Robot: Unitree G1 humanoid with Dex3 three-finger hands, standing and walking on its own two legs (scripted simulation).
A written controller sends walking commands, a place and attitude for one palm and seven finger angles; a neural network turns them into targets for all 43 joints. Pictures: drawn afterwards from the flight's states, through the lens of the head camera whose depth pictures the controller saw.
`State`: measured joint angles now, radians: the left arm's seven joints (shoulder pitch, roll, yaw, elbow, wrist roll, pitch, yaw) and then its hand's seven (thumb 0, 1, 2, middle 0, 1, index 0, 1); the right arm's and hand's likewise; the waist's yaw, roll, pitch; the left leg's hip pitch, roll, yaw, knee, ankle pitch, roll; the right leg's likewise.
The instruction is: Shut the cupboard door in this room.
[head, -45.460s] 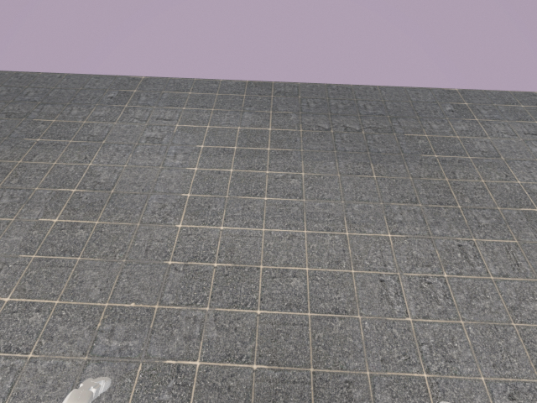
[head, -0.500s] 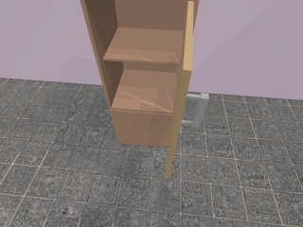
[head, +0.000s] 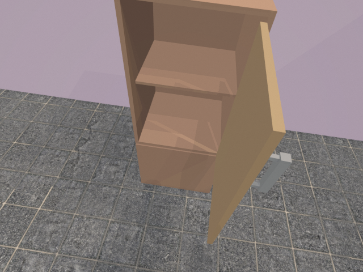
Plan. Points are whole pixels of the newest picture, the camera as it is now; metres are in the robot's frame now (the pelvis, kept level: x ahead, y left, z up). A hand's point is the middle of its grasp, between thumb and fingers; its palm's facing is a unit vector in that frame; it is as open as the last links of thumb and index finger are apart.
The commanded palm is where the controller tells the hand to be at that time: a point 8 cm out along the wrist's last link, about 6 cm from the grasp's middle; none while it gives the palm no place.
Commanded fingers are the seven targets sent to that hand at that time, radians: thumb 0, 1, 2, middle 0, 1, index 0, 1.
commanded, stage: stand and wait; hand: left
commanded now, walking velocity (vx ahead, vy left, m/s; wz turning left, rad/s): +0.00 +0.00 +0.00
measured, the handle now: (263, 172) +0.31 -0.15 +0.08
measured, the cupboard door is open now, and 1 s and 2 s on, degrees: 87 76 76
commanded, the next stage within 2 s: turn or walk to find it in 1.86 s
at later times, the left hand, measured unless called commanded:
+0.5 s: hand (114, 246) +0.21 +0.18 -0.16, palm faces +0.06 -0.97 -0.22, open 7.2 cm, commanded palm none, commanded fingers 0.00 0.90 0.90 -0.20 -0.30 -0.20 -0.30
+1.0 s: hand (102, 264) +0.17 +0.20 -0.17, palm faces +0.03 -0.99 -0.16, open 7.4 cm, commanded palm none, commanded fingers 0.00 0.90 0.90 -0.20 -0.30 -0.20 -0.30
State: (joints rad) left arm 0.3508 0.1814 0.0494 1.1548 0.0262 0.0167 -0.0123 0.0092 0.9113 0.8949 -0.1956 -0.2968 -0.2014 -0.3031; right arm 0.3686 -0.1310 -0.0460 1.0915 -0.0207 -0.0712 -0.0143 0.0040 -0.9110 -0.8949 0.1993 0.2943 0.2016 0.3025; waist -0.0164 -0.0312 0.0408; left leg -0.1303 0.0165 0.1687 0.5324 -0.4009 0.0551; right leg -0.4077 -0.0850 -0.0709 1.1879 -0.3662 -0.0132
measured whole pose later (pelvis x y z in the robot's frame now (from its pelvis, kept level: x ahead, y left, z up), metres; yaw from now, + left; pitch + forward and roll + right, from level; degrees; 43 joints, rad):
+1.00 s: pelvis +0.20 +0.03 +0.01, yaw +0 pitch +0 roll +0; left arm 0.31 0.16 0.00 1.15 0.01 -0.01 0.02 0.00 0.91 0.90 -0.20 -0.30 -0.20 -0.30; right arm 0.23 -0.16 -0.02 1.11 -0.01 -0.02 -0.03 0.00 -0.95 -0.89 0.20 0.29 0.20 0.30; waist 0.01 -0.02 0.04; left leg -0.18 0.01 0.06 0.40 -0.22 0.01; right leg -0.09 -0.06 -0.09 0.38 -0.28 0.03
